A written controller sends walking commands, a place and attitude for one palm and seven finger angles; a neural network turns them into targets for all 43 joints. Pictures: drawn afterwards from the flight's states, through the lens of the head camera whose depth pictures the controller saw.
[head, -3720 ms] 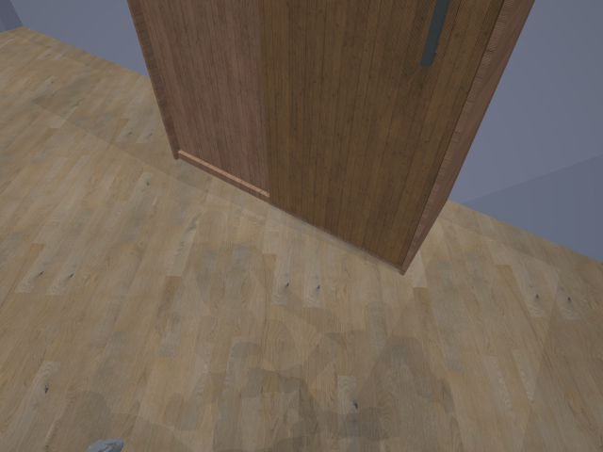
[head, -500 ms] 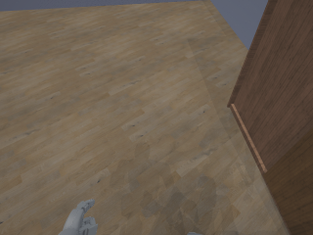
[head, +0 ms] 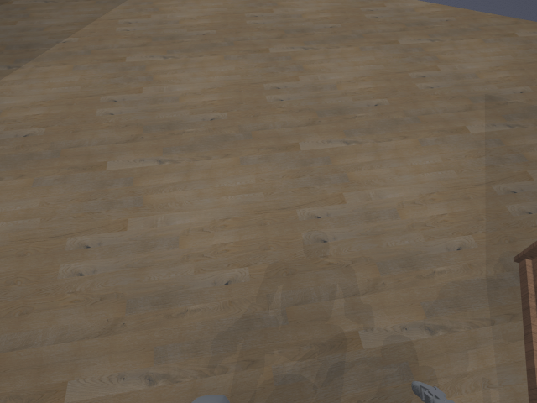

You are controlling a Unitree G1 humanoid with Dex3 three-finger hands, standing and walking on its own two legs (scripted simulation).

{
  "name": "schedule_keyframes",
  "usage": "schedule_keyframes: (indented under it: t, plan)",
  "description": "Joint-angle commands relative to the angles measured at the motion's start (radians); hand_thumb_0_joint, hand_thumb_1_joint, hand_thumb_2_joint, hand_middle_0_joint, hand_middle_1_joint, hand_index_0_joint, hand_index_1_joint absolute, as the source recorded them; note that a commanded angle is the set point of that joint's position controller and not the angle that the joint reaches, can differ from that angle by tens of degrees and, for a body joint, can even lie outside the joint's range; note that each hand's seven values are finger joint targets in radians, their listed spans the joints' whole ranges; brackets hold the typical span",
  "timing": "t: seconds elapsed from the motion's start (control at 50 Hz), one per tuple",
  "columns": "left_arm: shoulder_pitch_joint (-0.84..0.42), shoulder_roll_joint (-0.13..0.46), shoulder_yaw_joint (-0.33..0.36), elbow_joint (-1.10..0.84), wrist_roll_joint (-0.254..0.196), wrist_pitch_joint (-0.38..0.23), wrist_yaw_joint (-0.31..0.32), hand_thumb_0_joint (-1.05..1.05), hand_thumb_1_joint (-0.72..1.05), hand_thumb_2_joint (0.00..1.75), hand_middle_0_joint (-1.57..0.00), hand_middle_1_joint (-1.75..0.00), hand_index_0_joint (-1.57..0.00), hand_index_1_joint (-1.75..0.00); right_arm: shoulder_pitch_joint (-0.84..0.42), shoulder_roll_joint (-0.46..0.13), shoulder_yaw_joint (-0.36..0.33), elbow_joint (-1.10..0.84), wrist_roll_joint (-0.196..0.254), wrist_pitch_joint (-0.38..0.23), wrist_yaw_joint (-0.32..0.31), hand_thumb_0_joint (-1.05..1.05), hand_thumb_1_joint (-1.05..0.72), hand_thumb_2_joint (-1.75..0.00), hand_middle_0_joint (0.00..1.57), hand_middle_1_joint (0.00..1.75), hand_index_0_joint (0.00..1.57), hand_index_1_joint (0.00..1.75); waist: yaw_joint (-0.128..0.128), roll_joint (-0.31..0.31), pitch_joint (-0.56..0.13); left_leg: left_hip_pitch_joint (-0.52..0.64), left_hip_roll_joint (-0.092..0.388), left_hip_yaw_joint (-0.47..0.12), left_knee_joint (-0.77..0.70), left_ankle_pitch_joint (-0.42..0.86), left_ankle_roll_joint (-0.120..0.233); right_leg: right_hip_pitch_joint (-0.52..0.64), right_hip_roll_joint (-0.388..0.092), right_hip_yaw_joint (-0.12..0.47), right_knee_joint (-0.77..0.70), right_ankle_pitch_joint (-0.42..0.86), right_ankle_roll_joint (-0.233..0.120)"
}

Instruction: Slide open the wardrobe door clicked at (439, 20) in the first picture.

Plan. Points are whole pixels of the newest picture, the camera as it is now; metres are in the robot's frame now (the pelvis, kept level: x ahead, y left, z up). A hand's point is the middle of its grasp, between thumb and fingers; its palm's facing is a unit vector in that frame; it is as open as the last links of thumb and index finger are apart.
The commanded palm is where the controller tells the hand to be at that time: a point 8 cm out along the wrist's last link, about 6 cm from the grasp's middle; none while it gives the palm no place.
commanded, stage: walk to a spot facing it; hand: right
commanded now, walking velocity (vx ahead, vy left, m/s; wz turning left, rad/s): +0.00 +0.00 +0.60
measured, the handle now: out of the picture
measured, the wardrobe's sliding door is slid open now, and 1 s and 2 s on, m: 0.00 0.00 0.00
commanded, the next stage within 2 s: none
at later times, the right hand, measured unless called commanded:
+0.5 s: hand (411, 389) +0.19 -0.22 -0.16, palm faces -0.24 +0.96 -0.17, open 7.4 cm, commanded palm none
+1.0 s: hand (354, 355) +0.23 -0.12 -0.14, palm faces -0.54 +0.80 -0.26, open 7.4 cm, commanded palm none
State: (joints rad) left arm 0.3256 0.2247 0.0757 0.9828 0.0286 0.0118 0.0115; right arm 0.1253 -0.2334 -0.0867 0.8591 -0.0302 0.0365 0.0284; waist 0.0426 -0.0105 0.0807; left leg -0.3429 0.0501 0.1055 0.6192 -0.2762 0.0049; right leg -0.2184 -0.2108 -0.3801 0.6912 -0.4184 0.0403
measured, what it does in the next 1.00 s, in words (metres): steps on the spot, turning left: right foot, then left foot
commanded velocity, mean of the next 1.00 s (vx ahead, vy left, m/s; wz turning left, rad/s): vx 0.00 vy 0.00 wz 0.60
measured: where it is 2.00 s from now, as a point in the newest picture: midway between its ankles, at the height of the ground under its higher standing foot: outside the picture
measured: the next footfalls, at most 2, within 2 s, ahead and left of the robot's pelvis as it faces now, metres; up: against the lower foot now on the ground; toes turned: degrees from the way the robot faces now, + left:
right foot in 0.36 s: +0.11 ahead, -0.14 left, +0.00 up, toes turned +7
left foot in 0.84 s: +0.00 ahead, +0.09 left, +0.00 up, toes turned +36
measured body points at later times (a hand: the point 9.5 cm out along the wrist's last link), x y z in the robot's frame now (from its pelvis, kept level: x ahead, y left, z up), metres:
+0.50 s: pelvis +0.03 -0.05 +0.02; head +0.08 -0.08 +0.46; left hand +0.05 +0.21 -0.10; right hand +0.20 -0.27 -0.14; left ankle -0.03 +0.08 -0.63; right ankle +0.07 -0.14 -0.72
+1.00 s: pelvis +0.03 -0.02 +0.01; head +0.05 +0.02 +0.46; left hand -0.08 +0.23 -0.14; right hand +0.26 -0.17 -0.12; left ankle -0.03 +0.07 -0.72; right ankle +0.10 -0.15 -0.65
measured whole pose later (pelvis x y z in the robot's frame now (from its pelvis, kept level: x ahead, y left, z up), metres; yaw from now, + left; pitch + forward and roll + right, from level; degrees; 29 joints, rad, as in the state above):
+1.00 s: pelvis +0.03 -0.02 +0.01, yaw +36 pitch +1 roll +0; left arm 0.21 0.25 0.07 0.94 0.02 0.06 0.02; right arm 0.16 -0.19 -0.07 0.89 -0.02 0.03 0.00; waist 0.02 -0.04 0.08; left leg -0.27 -0.01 0.02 0.56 -0.30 0.03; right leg -0.48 -0.13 -0.06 1.07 -0.44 0.10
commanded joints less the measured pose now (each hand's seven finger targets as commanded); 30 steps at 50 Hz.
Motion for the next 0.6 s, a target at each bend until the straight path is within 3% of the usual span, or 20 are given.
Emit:
schedule_keyframes:
  t: [0.0,0.02,0.06,0.1,0.14,0.24,0.28,0.3,0.32,0.34,0.36,0.38,0.4,0.42,0.46,0.5,0.58]
  plan:
    - [-0.095,0.064,0.002,-0.164,-0.018,-0.006,0.013,0.00,0.90,0.90,-0.20,-0.30,-0.20,-0.30,0.263,-0.269,-0.060,0.007,0.021,-0.036,-0.047,0.00,-0.90,-0.90,0.20,0.30,0.20,0.30,-0.139,0.224,-0.263,0.454,0.354,-0.447,-0.161,0.898,0.233,-0.439,0.060,0.320,0.555,-0.235,0.043]
    - [-0.112,0.068,0.001,-0.163,-0.017,-0.006,0.017,0.00,0.90,0.90,-0.20,-0.30,-0.20,-0.30,0.198,-0.250,-0.057,-0.005,0.020,-0.034,-0.051,0.00,-0.90,-0.90,0.20,0.30,0.20,0.30,-0.116,0.261,-0.244,0.430,0.312,-0.436,-0.169,0.783,0.222,-0.466,0.051,0.348,0.573,-0.177,0.045]
    - [-0.114,0.089,0.006,-0.137,-0.011,0.007,0.016,0.00,0.90,0.90,-0.20,-0.30,-0.20,-0.30,0.056,-0.167,-0.033,-0.040,0.019,-0.024,-0.055,0.00,-0.90,-0.90,0.20,0.30,0.20,0.30,-0.060,0.156,-0.165,0.257,0.221,-0.316,-0.195,0.618,0.181,-0.375,0.035,0.355,0.499,-0.045,0.056]
    - [-0.063,0.076,0.003,-0.115,-0.007,0.022,0.014,0.00,0.90,0.90,-0.20,-0.30,-0.20,-0.30,0.000,-0.170,-0.026,-0.056,0.011,-0.023,-0.050,0.00,-0.90,-0.90,0.20,0.30,0.20,0.30,-0.022,0.145,-0.131,0.136,0.182,-0.274,-0.222,0.524,0.163,-0.300,0.063,0.326,0.428,-0.003,0.064]
    - [-0.064,0.078,0.003,-0.117,-0.007,0.026,0.011,0.00,0.90,0.90,-0.20,-0.30,-0.20,-0.30,-0.004,-0.178,-0.026,-0.057,0.009,-0.021,-0.045,0.00,-0.90,-0.90,0.20,0.30,0.20,0.30,-0.023,0.160,-0.103,0.074,0.165,-0.303,-0.252,0.392,0.164,-0.274,0.085,0.319,0.381,0.020,0.064]
    - [-0.085,0.072,0.000,-0.152,-0.018,0.006,0.012,0.00,0.90,0.90,-0.20,-0.30,-0.20,-0.30,-0.003,-0.199,-0.036,-0.069,0.004,-0.011,-0.037,0.00,-0.90,-0.90,0.20,0.30,0.20,0.30,-0.032,0.193,-0.125,0.071,0.143,-0.384,-0.214,0.357,0.165,-0.170,0.144,0.298,0.119,0.009,0.049]
    - [-0.023,0.073,0.000,-0.142,-0.021,-0.002,0.018,0.00,0.90,0.90,-0.20,-0.30,-0.20,-0.30,-0.031,-0.194,-0.038,-0.077,0.007,-0.005,-0.037,0.00,-0.90,-0.90,0.20,0.30,0.20,0.30,0.000,0.186,-0.146,0.056,0.125,-0.394,-0.159,0.361,0.131,-0.075,0.158,0.284,-0.038,0.088,0.043]
    - [0.012,0.081,0.000,-0.131,-0.021,-0.010,0.020,0.00,0.90,0.90,-0.20,-0.30,-0.20,-0.30,-0.042,-0.179,-0.035,-0.081,0.014,0.000,-0.036,0.00,-0.90,-0.90,0.20,0.30,0.20,0.30,0.017,0.166,-0.156,0.016,0.090,-0.379,-0.109,0.330,0.094,0.016,0.159,0.282,-0.175,0.175,0.037]
    - [0.040,0.137,0.008,-0.128,-0.017,-0.022,0.024,0.00,0.90,0.90,-0.20,-0.30,-0.20,-0.30,-0.029,-0.127,-0.026,-0.097,0.021,0.007,-0.033,0.00,-0.90,-0.90,0.20,0.30,0.20,0.30,0.026,0.003,-0.165,-0.090,0.003,-0.320,0.015,0.171,0.041,0.115,0.039,0.423,-0.323,0.189,-0.004]
    - [0.017,0.241,0.025,-0.152,-0.003,-0.023,0.020,0.00,0.90,0.90,-0.20,-0.30,-0.20,-0.30,0.019,-0.061,-0.015,-0.115,0.027,0.011,-0.021,0.00,-0.90,-0.90,0.20,0.30,0.20,0.30,-0.001,-0.315,-0.143,-0.261,-0.126,-0.168,0.255,-0.245,-0.030,0.152,-0.224,0.691,-0.428,0.260,-0.104]
    - [-0.019,0.253,0.026,-0.163,-0.003,-0.020,0.021,0.00,0.90,0.90,-0.20,-0.30,-0.20,-0.30,0.024,-0.087,-0.020,-0.110,0.011,0.015,-0.022,0.00,-0.90,-0.90,0.20,0.30,0.20,0.30,0.001,-0.330,-0.133,-0.262,-0.076,-0.177,0.465,-0.330,-0.044,0.069,-0.331,0.759,-0.444,0.215,-0.173]
    - [-0.056,0.193,0.017,-0.167,0.001,-0.028,0.024,0.00,0.90,0.90,-0.20,-0.30,-0.20,-0.30,-0.007,-0.113,-0.034,-0.093,-0.002,0.012,-0.015,0.00,-0.90,-0.90,0.20,0.30,0.20,0.30,-0.002,-0.217,-0.076,-0.249,-0.058,-0.189,0.565,-0.270,-0.051,-0.017,-0.267,0.703,-0.455,0.200,-0.170]
    - [-0.101,0.169,0.005,-0.182,0.003,-0.032,0.025,0.00,0.90,0.90,-0.20,-0.30,-0.20,-0.30,0.001,-0.108,-0.041,-0.087,0.000,0.008,-0.004,0.00,-0.90,-0.90,0.20,0.30,0.20,0.30,-0.030,-0.147,-0.041,-0.242,-0.041,-0.170,0.619,-0.200,-0.052,-0.042,-0.204,0.602,-0.440,0.229,-0.158]
    - [-0.138,0.152,0.001,-0.185,0.002,-0.035,0.026,0.00,0.90,0.90,-0.20,-0.30,-0.20,-0.30,0.033,-0.093,-0.040,-0.070,0.001,0.011,0.003,0.00,-0.90,-0.90,0.20,0.30,0.20,0.30,-0.049,-0.126,-0.059,-0.248,-0.033,-0.154,0.641,-0.141,-0.061,-0.002,-0.152,0.494,-0.421,0.288,-0.135]
    - [-0.128,0.129,0.001,-0.176,-0.005,-0.037,0.029,0.00,0.90,0.90,-0.20,-0.30,-0.20,-0.30,0.055,-0.073,-0.033,-0.054,0.007,0.017,0.007,0.00,-0.90,-0.90,0.20,0.30,0.20,0.30,-0.045,-0.156,-0.093,-0.246,-0.019,-0.125,0.620,-0.098,-0.076,0.071,-0.111,0.368,-0.387,0.425,-0.124]
    - [-0.066,0.125,0.005,-0.151,-0.006,-0.037,0.028,0.00,0.90,0.90,-0.20,-0.30,-0.20,-0.30,0.036,-0.057,-0.027,-0.060,0.009,0.020,0.007,0.00,-0.90,-0.90,0.20,0.30,0.20,0.30,-0.020,-0.158,-0.106,-0.239,-0.012,-0.104,0.552,-0.113,-0.085,0.135,-0.118,0.346,-0.365,0.516,-0.141]
    - [-0.013,0.144,0.023,-0.116,-0.006,-0.029,0.023,0.00,0.90,0.90,-0.20,-0.30,-0.20,-0.30,-0.012,-0.042,-0.018,-0.069,0.010,0.024,0.006,0.00,-0.90,-0.90,0.20,0.30,0.20,0.30,0.008,-0.147,-0.098,-0.226,0.007,-0.060,0.406,-0.160,-0.088,0.203,-0.162,0.307,-0.352,0.575,-0.165]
